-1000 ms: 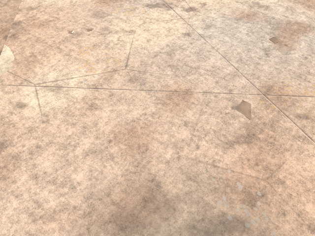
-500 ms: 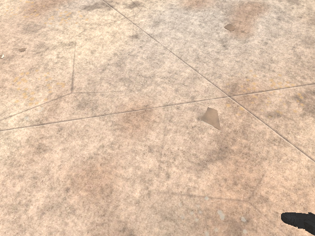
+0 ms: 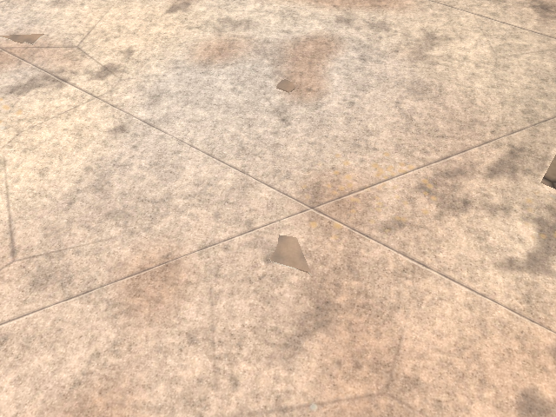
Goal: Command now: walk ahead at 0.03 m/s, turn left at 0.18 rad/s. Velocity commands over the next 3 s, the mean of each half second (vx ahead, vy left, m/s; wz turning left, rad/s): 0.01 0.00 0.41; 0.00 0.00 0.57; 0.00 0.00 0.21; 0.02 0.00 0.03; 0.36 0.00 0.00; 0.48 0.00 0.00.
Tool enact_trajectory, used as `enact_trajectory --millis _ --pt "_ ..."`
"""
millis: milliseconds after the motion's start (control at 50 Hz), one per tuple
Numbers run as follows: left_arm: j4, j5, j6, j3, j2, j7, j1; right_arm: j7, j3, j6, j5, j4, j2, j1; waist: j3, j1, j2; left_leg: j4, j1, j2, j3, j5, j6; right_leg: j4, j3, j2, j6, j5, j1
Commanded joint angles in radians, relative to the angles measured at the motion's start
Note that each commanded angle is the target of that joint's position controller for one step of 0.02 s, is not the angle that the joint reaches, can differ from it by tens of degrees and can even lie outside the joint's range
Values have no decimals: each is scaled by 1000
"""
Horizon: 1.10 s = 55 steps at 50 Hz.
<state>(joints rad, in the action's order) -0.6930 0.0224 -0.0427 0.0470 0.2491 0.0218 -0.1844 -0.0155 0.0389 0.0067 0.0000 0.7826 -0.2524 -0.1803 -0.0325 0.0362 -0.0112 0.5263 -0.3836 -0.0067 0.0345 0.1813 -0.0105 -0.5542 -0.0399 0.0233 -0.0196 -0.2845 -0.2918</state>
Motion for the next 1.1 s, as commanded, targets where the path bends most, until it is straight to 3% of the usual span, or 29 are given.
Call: enact_trajectory --millis 20,40,80,100,140,220,260,280,300,320,340,360,380,400,440,540,620,700,760,780,800,820,840,860,880,900,960,1020,1100 --pt "62 13 11 57 190 8 5 0 27 22 0 -89 -128 58 57 -30 227 99 -17 4 -12 193 25 246 -200 229 184 -77 4" --pt "65 12 20 60 189 12 22 4 42 15 5 -91 -151 67 30 -35 233 176 -51 20 3 179 22 245 -183 220 173 -80 -2" --pt "70 -1 40 62 186 21 33 15 53 -8 4 -86 -151 35 15 -45 246 338 -111 3 -15 273 24 227 -183 274 202 167 20" --pt "66 -4 46 59 175 26 22 14 54 -17 8 -92 -138 26 21 -45 222 419 -148 -12 -32 335 27 201 -178 297 221 334 55" --pt "59 -18 46 62 167 29 28 9 47 -26 17 -103 -102 12 50 -42 173 418 -177 -31 -28 343 33 154 -133 297 223 488 129" --pt "54 -34 22 75 191 32 49 -15 46 -31 24 -129 -100 9 107 -47 179 204 -53 -5 49 202 26 76 -56 280 191 532 165" --pt "37 -49 20 74 181 31 33 -16 58 -34 16 -118 -115 -47 119 -17 140 -11 102 39 63 -1 -11 -26 12 240 123 399 101" --pt "28 -32 25 69 143 27 -20 -4 81 -31 9 -127 -192 -67 131 -34 -38 -89 241 -56 -123 -307 -63 -224 105 161 35 167 -35" --pt "96 14 32 43 80 28 37 2 110 -25 -8 -154 -337 -84 120 -31 -345 -134 357 -340 -546 -693 -271 -499 137 -14 -70 -365 -358" --pt "106 1 41 50 118 31 121 -8 91 -5 -37 -158 -284 -150 219 51 -217 -158 381 -391 -616 -664 -380 -668 -32 -30 -62 -454 -390" --pt "102 -22 40 57 140 32 126 -8 82 11 -36 -161 -261 -110 181 26 -139 -144 368 -350 -527 -601 -349 -721 -56 -13 -48 -386 -420" --pt "83 -21 37 62 146 37 112 2 80 15 -15 -166 -243 -57 151 0 -80 -131 348 -293 -455 -518 -290 -706 -55 3 -42 -299 -435" --pt "73 -13 33 66 155 45 110 13 73 9 5 -175 -224 -17 133 -11 -61 -132 327 -262 -420 -474 -251 -669 -62 15 -44 -227 -439" --pt "69 -13 31 70 159 47 98 23 66 1 13 -182 -213 6 133 -30 -71 -142 281 -228 -386 -457 -229 -644 -63 15 -48 -177 -387" --pt "59 -19 33 65 135 40 69 35 65 -11 7 -192 -211 8 149 -42 -88 -155 260 -191 -357 -427 -221 -610 -46 -15 -59 -107 -338" --pt "62 -20 42 54 112 32 103 52 74 -27 11 -207 -225 -1 133 -21 -110 -173 257 -163 -400 -205 -213 -364 -59 -36 -79 -46 -302" --pt "64 -26 56 56 123 18 113 47 81 -38 6 -225 -234 16 106 -12 -138 -182 185 -147 -472 -66 -216 -234 -66 -53 -72 -61 -215" --pt "64 -33 78 62 135 2 97 36 84 -46 11 -238 -234 32 120 -8 -153 -149 201 -139 -553 -130 -212 -110 -69 -70 -49 -82 -137" --pt "42 -33 91 69 138 -11 28 38 82 -56 29 -250 -225 68 129 -56 -145 -88 177 -91 -562 -168 -166 148 -44 -71 -15 70 20" --pt "35 -26 91 79 171 -10 3 41 76 -56 30 -253 -202 54 144 -56 -107 -36 106 -50 -530 -64 -122 201 -88 6 14 158 130" --pt "49 -9 83 90 233 -3 3 38 62 -54 18 -251 -148 -1 166 -17 97 163 -18 51 -389 248 -61 227 -268 213 100 281 234" --pt "48 26 77 94 269 -6 14 37 77 -43 25 -278 -191 10 101 -5 308 376 -200 166 -203 479 -4 261 -473 359 267 429 177" --pt "71 19 80 83 219 -3 49 35 101 -36 10 -258 -264 -18 97 -4 223 576 -216 84 -202 444 39 253 -455 395 315 425 147" --pt "83 6 77 67 168 5 95 31 111 -41 17 -231 -278 -33 86 7 163 646 -213 68 -191 372 59 236 -341 327 271 391 129" --pt "90 -6 72 60 149 10 119 33 108 -52 18 -207 -250 -50 72 11 132 689 -222 60 -176 316 79 223 -251 259 225 343 131" --pt "91 -17 68 56 144 15 122 32 101 -61 18 -206 -224 -48 59 -1 133 722 -253 55 -164 268 95 219 -204 236 214 354 143" --pt "79 -6 51 58 163 26 62 23 77 -63 30 -240 -162 18 61 -48 162 616 -264 26 -90 215 119 222 -105 209 227 410 193" --pt "68 -9 40 68 199 21 38 16 55 -57 15 -264 -123 57 102 -75 184 425 -157 0 -63 262 114 202 -81 228 243 437 212" --pt "57 -35 38 71 226 1 43 10 55 -55 14 -254 -137 24 114 -66 208 174 11 16 -9 226 76 171 -81 251 242 444 176"
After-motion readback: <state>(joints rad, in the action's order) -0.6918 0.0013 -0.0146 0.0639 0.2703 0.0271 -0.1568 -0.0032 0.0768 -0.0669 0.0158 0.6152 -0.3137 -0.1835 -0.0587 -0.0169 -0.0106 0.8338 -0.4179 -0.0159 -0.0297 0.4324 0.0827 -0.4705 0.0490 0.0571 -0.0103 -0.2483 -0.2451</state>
